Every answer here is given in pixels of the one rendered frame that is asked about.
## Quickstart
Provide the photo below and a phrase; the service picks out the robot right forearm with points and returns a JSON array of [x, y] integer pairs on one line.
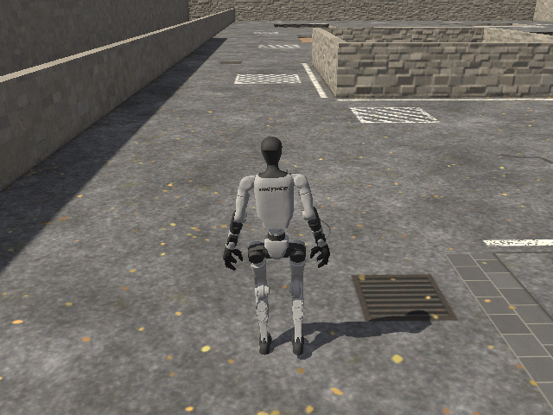
[[317, 230]]

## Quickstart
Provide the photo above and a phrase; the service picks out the robot left forearm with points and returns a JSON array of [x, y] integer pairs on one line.
[[233, 234]]

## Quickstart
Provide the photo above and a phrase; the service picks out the robot left hand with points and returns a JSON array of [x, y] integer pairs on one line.
[[228, 258]]

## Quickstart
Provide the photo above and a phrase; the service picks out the right robot upper arm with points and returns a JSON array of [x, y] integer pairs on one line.
[[301, 181]]

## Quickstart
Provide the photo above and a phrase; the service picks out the robot right hand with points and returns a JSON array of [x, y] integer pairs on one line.
[[325, 253]]

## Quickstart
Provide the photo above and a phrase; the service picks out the left robot upper arm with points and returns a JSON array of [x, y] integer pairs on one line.
[[246, 184]]

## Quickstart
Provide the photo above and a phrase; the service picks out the left robot foot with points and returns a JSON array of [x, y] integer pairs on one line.
[[265, 347]]

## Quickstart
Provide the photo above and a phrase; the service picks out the left robot thigh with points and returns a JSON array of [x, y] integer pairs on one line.
[[256, 255]]

